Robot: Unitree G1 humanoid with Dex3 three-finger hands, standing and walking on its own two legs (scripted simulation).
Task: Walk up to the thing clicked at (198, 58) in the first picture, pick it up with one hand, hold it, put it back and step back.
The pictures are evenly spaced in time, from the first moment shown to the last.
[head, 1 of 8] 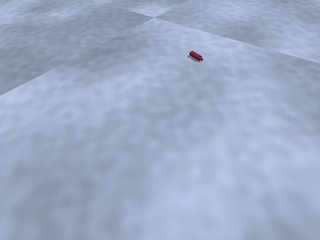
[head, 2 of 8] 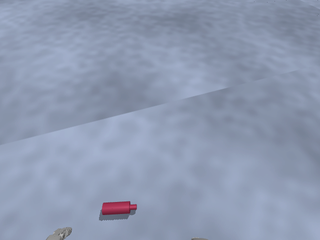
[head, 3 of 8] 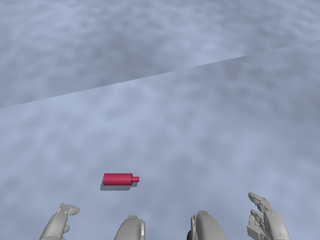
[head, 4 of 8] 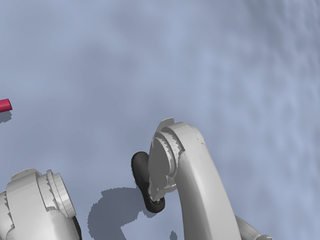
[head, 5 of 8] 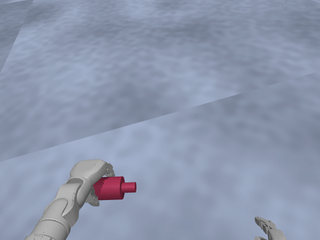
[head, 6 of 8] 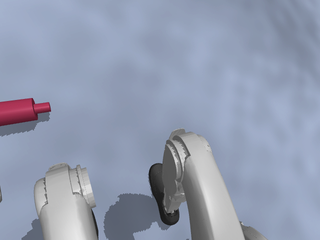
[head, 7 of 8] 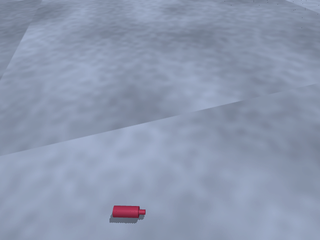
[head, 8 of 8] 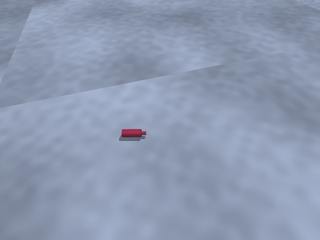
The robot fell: no
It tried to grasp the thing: yes
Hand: left
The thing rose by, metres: 0.67
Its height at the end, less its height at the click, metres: +0.00
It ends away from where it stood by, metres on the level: 0.01
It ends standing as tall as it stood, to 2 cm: yes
